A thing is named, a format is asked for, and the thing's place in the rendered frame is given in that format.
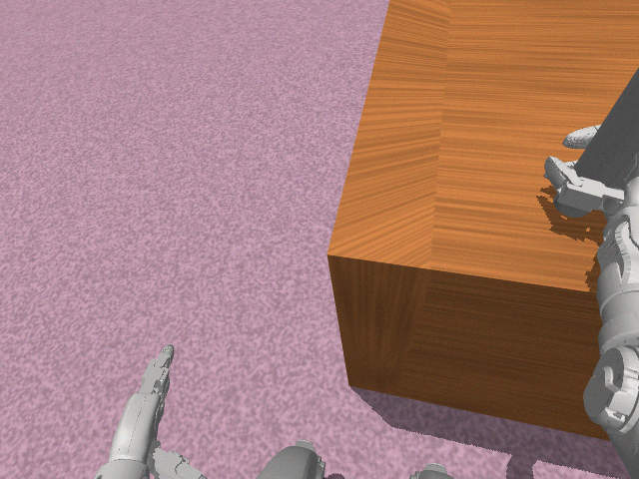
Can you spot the can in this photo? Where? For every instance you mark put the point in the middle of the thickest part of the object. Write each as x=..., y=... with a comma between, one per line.
x=613, y=146

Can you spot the right robot hand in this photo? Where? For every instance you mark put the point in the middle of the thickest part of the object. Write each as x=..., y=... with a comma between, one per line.
x=585, y=194

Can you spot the right robot arm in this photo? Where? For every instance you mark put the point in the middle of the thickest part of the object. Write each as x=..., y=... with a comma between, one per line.
x=611, y=397

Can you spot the left robot hand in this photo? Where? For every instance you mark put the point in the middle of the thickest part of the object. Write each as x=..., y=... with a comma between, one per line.
x=136, y=435

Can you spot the left robot arm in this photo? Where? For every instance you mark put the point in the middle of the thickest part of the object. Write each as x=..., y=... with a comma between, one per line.
x=123, y=469

